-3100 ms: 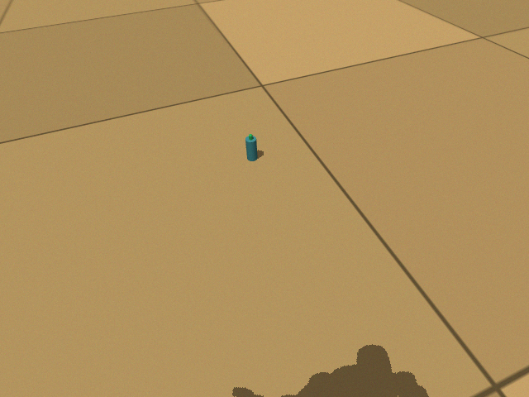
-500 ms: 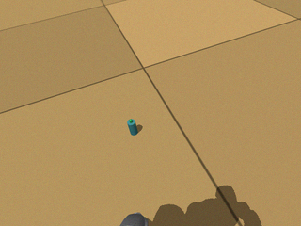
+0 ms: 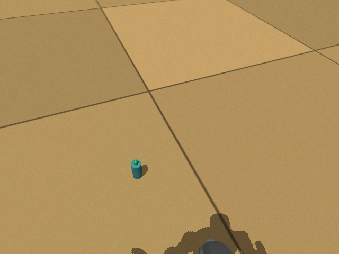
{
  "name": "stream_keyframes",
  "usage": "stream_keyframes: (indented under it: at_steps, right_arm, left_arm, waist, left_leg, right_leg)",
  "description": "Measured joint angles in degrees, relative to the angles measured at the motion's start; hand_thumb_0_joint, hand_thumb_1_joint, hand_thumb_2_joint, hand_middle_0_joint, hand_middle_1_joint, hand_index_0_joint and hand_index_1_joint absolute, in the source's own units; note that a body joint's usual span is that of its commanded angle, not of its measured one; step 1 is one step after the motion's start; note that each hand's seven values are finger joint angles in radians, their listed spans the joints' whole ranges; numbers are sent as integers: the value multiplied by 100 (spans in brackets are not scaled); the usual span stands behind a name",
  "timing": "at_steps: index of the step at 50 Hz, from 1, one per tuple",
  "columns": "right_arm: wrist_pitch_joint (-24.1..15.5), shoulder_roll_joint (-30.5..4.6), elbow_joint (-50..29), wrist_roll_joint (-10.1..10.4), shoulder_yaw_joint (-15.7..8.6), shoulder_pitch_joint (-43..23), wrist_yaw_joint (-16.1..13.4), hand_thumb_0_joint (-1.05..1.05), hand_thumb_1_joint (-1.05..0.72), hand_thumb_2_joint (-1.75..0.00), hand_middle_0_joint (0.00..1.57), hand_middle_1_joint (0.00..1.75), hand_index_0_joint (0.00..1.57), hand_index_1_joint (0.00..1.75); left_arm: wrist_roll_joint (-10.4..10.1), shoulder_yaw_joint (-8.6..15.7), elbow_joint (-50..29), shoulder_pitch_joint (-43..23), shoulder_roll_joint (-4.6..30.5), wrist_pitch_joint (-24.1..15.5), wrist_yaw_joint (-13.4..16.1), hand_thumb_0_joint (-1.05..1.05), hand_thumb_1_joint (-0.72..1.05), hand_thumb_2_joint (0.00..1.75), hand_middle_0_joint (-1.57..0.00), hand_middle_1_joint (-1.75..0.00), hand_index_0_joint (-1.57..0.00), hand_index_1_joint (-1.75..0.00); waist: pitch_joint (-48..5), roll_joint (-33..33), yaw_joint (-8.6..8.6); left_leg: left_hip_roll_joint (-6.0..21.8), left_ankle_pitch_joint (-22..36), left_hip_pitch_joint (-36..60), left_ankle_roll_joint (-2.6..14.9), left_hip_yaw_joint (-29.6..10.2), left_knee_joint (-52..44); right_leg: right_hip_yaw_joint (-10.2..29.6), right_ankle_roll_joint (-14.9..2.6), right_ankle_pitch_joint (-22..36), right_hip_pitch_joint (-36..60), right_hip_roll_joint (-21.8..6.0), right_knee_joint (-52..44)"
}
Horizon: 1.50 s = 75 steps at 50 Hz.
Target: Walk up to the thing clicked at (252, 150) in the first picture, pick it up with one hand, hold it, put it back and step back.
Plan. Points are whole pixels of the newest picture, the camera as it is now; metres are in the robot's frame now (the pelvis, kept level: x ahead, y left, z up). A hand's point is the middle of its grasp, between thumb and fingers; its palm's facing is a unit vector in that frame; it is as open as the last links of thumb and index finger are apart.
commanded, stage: walk up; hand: left
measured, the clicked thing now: (136, 168) +0.72 +0.20 -0.69
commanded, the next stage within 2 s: none
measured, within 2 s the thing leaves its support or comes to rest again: neither
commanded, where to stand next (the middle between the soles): +0.38 +0.00 m, yaw -2 degrees
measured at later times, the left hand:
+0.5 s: hand (93, 219) +0.24 +0.23 -0.12, palm faces -0.04 -0.92 -0.40, open 7.4 cm
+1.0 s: hand (82, 192) +0.34 +0.29 -0.17, palm faces -0.06 -0.94 -0.33, open 7.4 cm
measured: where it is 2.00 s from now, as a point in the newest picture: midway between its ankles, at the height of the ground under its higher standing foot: (167, 240)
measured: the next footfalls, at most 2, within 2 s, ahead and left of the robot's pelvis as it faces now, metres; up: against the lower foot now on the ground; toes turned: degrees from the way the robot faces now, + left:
right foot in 0.22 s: +0.24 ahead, -0.14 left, +0.00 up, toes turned -5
left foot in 0.70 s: +0.36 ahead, +0.13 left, +0.00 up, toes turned +1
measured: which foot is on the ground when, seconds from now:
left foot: down 0.00-0.26, up 0.28-0.68, down 0.70-1.00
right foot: up 0.00-0.20, down 0.22-0.74, up 0.76-1.00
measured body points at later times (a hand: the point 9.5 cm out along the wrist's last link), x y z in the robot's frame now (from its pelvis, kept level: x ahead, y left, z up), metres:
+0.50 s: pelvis +0.16 -0.03 +0.00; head +0.17 -0.06 +0.45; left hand +0.24 +0.27 -0.09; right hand +0.22 -0.35 -0.13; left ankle +0.22 +0.14 -0.68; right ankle +0.20 -0.13 -0.74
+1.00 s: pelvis +0.28 +0.03 -0.01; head +0.32 +0.06 +0.44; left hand +0.34 +0.34 -0.15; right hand +0.35 -0.28 -0.11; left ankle +0.32 +0.13 -0.74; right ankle +0.33 -0.13 -0.70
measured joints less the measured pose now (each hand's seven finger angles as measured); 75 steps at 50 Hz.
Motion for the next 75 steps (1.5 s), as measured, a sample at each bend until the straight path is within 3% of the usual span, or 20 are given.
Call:
stream_keyframes:
  at_steps: [3,10,12,13,16,19,25,29,33,36,38,41,44,49,53,58,61,62,65,75]
  right_arm:
    - [17,-37,8,-16,-22,180,-24,0,-90,-90,20,30,20,31]
    - [163,-173,-24,-35,-51,337,-21,0,-90,-90,20,30,20,31]
    - [214,-232,-45,-15,-57,348,-38,0,-90,-90,20,30,20,31]
    - [243,-251,-29,-3,-62,306,-60,0,-90,-90,20,30,20,31]
    - [334,-186,26,-9,22,190,-90,0,-91,-90,20,30,20,30]
    - [350,-227,67,14,54,84,-68,0,-91,-90,20,30,20,30]
    - [353,-358,48,-37,-59,-67,25,0,-91,-90,20,30,20,30]
    - [374,-368,139,-108,-123,-72,100,0,-91,-90,20,30,20,30]
    - [330,-345,225,-136,-148,-59,136,0,-91,-90,20,30,20,30]
    - [222,-303,237,-151,-163,-62,107,0,-91,-90,20,30,20,30]
    - [139,-208,206,-172,-138,-138,9,0,-91,-90,20,30,20,30]
    - [97,-133,74,-84,-72,-209,-61,0,-91,-90,20,30,20,30]
    - [71,-8,-21,-35,34,-222,-138,0,-91,-90,20,30,20,30]
    - [133,53,-40,-11,147,-298,-243,0,-90,-90,20,30,20,31]
    - [222,40,-26,-15,176,-462,-287,0,-90,-90,20,30,20,31]
    - [413,-51,126,69,162,-804,-304,0,-90,-90,20,30,20,31]
    - [466,24,289,90,189,-919,-324,0,-91,-90,20,30,20,30]
    - [461,39,358,96,206,-946,-311,0,-91,-90,20,30,20,30]
    - [420,42,591,94,237,-996,-266,0,-91,-90,20,30,20,30]
    - [375,31,1365,-44,306,-879,-211,0,-91,-90,20,30,20,30]
  left_arm:
    - [32,5,34,-55,-55,71,-27,1,91,90,-20,-30,-20,-30]
    - [54,1,-41,-328,-214,11,-66,1,91,90,-20,-30,-20,-30]
    - [69,10,-66,-401,-285,-73,-30,1,91,90,-20,-30,-20,-30]
    - [83,18,-90,-460,-347,-124,-2,1,91,90,-20,-30,-20,-30]
    - [48,-27,-246,-541,-413,-219,56,1,91,90,-21,-30,-20,-30]
    - [-10,-83,-335,-482,-509,-249,98,1,91,90,-21,-30,-20,-30]
    - [29,-105,-347,-167,-505,-247,85,0,91,90,-21,-30,-20,-30]
    - [84,-35,-346,15,-370,-198,48,1,90,90,-21,-30,-20,-30]
    - [94,25,-339,158,-187,-155,22,1,90,90,-21,-30,-20,-30]
    - [95,39,-269,259,-37,-73,26,1,90,90,-21,-30,-20,-30]
    - [63,40,-150,227,1,28,105,1,91,90,-21,-30,-20,-30]
    - [41,-62,-33,110,-88,131,193,1,91,90,-20,-30,-20,-30]
    - [-12,-95,-54,-41,-90,132,208,1,91,90,-20,-30,-20,-30]
    - [-56,-106,-53,-265,-148,175,237,1,91,90,-20,-30,-20,-30]
    - [-53,-111,92,-434,-246,233,275,1,91,90,-20,-30,-20,-30]
    - [47,-106,333,-565,-451,209,290,0,91,90,-20,-30,-20,-30]
    - [77,-186,413,-668,-501,209,253,1,91,90,-20,-30,-20,-30]
    - [79,-203,429,-719,-514,215,249,1,91,90,-21,-30,-20,-30]
    - [64,-248,486,-889,-568,219,248,1,91,90,-21,-30,-20,-30]
    - [26,-268,865,-1290,-633,243,175,1,91,90,-21,-30,-20,-30]
  waist:
    - [4,90,-60]
    - [100,301,-161]
    - [118,465,-162]
    - [166,614,-171]
    - [196,592,-58]
    - [143,628,43]
    - [28,754,106]
    - [-56,696,148]
    - [-95,575,229]
    - [-142,364,218]
    - [-69,93,211]
    - [35,159,92]
    - [187,68,65]
    - [340,17,90]
    - [379,99,101]
    - [367,560,128]
    - [292,555,128]
    - [276,527,139]
    - [249,533,114]
    - [-161,304,43]
  left_leg:
    - [-31,-109,261,-11,22,-167]
    - [-15,-792,515,-169,117,237]
    - [134,-1194,453,-219,105,745]
    - [278,-1310,305,-151,12,1224]
    - [117,-1574,-425,-65,-375,2900]
    - [124,-1294,-1086,-66,-613,3588]
    - [472,-441,-1874,-267,-914,3046]
    - [643,-149,-1960,-396,-756,2157]
    - [641,22,-1665,-363,-608,1315]
    - [465,282,-1288,-297,-471,923]
    - [299,122,-1214,-266,-285,1107]
    - [365,-55,-1093,-179,-316,1138]
    - [324,36,-814,-161,-275,796]
    - [232,-15,-613,-130,-163,677]
    - [212,-227,-696,-149,-67,990]
    - [494,-646,-960,-266,-94,1725]
    - [281,-1163,-950,-254,-222,1694]
    - [221,-1125,-906,-244,-216,1574]
    - [197,-178,-725,-285,-202,1034]
    - [216,160,-307,-349,-196,202]
  right_leg:
    - [-95,36,91,-42,-51,-551]
    - [-490,-94,479,473,11,-2054]
    - [-584,-140,685,739,196,-2291]
    - [-668,-155,581,768,304,-2163]
    - [-655,-220,232,880,287,-1936]
    - [-644,-210,222,1233,271,-2243]
    - [-680,-193,175,1788,355,-2726]
    - [-749,-173,-5,1989,362,-2800]
    - [-802,-61,-354,2068,341,-2571]
    - [-773,26,-836,1989,183,-2028]
    - [-490,-76,-1090,1714,35,-1217]
    - [-320,-163,-1501,1102,334,116]
    - [-136,-181,-1267,651,389,485]
    - [-13,-67,-711,357,244,-44]
    - [-171,-26,-397,548,157,-797]
    - [-411,15,-293,1058,407,-1554]
    - [-386,-28,-266,1003,321,-1511]
    - [-359,-28,-241,998,284,-1537]
    - [-368,6,-127,1073,261,-1721]
    - [-385,4,295,1511,317,-2606]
